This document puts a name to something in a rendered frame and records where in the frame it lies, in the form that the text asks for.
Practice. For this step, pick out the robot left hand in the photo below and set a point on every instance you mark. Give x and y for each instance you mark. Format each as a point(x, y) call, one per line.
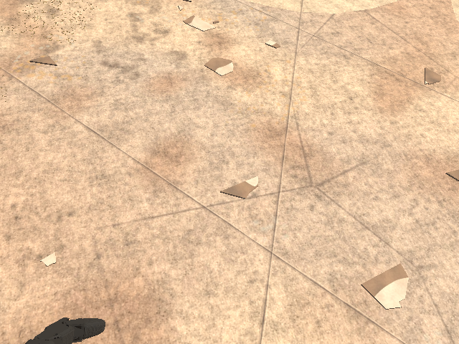
point(66, 331)

